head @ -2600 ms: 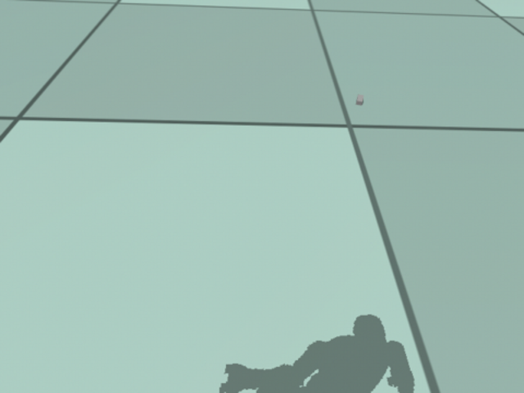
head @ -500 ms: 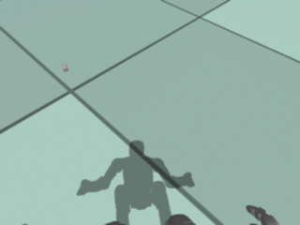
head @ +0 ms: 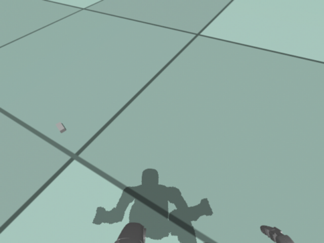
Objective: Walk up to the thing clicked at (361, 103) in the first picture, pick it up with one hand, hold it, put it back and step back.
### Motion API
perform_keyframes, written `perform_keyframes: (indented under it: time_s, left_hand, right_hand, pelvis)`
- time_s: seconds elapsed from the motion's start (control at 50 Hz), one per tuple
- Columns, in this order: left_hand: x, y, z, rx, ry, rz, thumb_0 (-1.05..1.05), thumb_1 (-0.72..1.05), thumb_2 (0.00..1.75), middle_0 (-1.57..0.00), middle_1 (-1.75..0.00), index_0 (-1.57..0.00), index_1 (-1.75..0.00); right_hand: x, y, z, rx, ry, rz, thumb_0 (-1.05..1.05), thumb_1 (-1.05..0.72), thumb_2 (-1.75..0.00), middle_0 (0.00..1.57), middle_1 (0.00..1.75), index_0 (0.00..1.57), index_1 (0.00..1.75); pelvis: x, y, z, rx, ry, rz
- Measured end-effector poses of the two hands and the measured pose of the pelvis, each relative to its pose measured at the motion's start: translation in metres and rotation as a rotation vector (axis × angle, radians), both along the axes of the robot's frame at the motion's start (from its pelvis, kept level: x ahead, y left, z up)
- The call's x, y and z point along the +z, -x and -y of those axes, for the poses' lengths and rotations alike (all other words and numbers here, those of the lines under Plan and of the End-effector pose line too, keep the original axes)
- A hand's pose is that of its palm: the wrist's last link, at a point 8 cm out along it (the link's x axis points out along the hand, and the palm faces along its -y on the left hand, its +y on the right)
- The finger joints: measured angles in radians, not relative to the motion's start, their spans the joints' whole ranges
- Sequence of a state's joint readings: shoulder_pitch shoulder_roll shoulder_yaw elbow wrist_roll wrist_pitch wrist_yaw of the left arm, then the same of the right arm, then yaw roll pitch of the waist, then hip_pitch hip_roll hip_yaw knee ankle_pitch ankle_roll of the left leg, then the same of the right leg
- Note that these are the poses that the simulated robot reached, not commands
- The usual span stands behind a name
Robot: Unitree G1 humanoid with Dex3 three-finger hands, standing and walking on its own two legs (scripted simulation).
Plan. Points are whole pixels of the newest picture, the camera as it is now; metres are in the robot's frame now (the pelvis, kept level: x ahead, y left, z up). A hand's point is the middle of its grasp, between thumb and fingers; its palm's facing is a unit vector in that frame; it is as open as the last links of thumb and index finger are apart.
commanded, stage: walk up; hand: left
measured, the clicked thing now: (60, 127) +1.07 +0.88 -0.74
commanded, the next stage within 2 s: none
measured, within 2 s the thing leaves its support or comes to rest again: neither
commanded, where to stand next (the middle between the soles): +0.63 +0.99 m, yaw -49 degrees
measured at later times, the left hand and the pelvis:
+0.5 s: hand (25, 164) +0.39 +0.50 -0.12, palm faces -0.33 -0.77 -0.54, open 7.4 cm; pelvis +0.22 +0.23 +0.00, yaw -15 degrees
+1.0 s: hand out of the picture +0.56 +0.73 -0.13, palm faces -0.36 -0.67 -0.65, open 7.4 cm; pelvis +0.36 +0.43 -0.04, yaw -26 degrees
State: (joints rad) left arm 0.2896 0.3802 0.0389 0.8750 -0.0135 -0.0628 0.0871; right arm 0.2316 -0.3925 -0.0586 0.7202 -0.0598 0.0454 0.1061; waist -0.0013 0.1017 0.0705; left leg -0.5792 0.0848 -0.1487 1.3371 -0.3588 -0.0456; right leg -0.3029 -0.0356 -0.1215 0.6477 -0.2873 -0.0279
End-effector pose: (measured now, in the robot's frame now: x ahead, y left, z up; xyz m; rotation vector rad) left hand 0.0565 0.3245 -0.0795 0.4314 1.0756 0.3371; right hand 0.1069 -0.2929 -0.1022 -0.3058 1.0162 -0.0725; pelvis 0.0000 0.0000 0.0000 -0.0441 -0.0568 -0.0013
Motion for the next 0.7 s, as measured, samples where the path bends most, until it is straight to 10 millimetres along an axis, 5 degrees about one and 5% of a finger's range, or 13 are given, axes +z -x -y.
perform_keyframes:
  time_s: [0.08, 0.14, 0.2, 0.26, 0.4, 0.5, 0.6, 0.7]
  left_hand:
    - [0.004, -0.018, -0.047, -0.058, -0.008, -0.109, 0.01, 0.9, 0.9, -0.21, -0.3, -0.21, -0.3]
    - [0.002, -0.051, -0.098, -0.093, -0.033, -0.137, 0.01, 0.9, 0.9, -0.22, -0.3, -0.21, -0.3]
    - [-0.011, -0.099, -0.16, -0.127, -0.084, -0.145, 0.01, 0.9, 0.9, -0.22, -0.3, -0.22, -0.3]
    - [-0.022, -0.154, -0.206, -0.158, -0.136, -0.159, 0.01, 0.9, 0.9, -0.21, -0.3, -0.21, -0.3]
    - [-0.004, -0.271, -0.215, -0.293, -0.078, -0.131, 0.01, 0.91, 0.9, -0.21, -0.3, -0.2, -0.3]
    - [0.007, -0.339, -0.208, -0.402, -0.072, -0.105, 0.01, 0.91, 0.9, -0.21, -0.3, -0.21, -0.3]
    - [0.008, -0.385, -0.217, -0.443, -0.108, -0.013, 0.01, 0.9, 0.9, -0.21, -0.3, -0.21, -0.3]
    - [0.024, -0.401, -0.248, -0.404, -0.126, 0.034, 0.01, 0.9, 0.9, -0.21, -0.3, -0.21, -0.3]
  right_hand:
    - [0.022, -0.074, -0.027, 0.001, 0.015, 0.149, 0.01, -0.9, -0.9, 0.2, 0.3, 0.21, 0.3]
    - [0.026, -0.11, -0.049, -0.024, 0.051, 0.178, 0.01, -0.91, -0.9, 0.2, 0.3, 0.21, 0.3]
    - [0.019, -0.126, -0.078, -0.071, 0.103, 0.152, 0.0, -0.91, -0.9, 0.2, 0.3, 0.2, 0.3]
    - [0.012, -0.112, -0.112, -0.127, 0.122, 0.08, 0.0, -0.91, -0.9, 0.2, 0.3, 0.2, 0.3]
    - [0.015, -0.05, -0.175, -0.341, 0.09, -0.151, 0.0, -0.9, -0.9, 0.2, 0.3, 0.21, 0.3]
    - [-0.002, -0.033, -0.207, -0.453, 0.063, -0.213, 0.01, -0.9, -0.9, 0.2, 0.3, 0.21, 0.3]
    - [-0.036, -0.06, -0.236, -0.493, 0.01, -0.208, 0.01, -0.9, -0.9, 0.2, 0.3, 0.2, 0.3]
    - [-0.039, -0.114, -0.268, -0.446, -0.032, -0.152, 0.01, -0.91, -0.9, 0.2, 0.3, 0.2, 0.3]
  pelvis:
    - [0.002, -0.038, -0.05, -0.056, -0.001, -0.015]
    - [-0.005, -0.069, -0.093, -0.088, 0.011, -0.036]
    - [-0.022, -0.102, -0.134, -0.117, -0.003, -0.055]
    - [-0.027, -0.124, -0.161, -0.158, -0.024, -0.055]
    - [0.003, -0.179, -0.205, -0.216, -0.041, -0.075]
    - [0.004, -0.216, -0.233, -0.263, -0.066, -0.064]
    - [-0.014, -0.244, -0.255, -0.317, -0.031, -0.035]
    - [-0.009, -0.269, -0.283, -0.338, -0.016, -0.013]
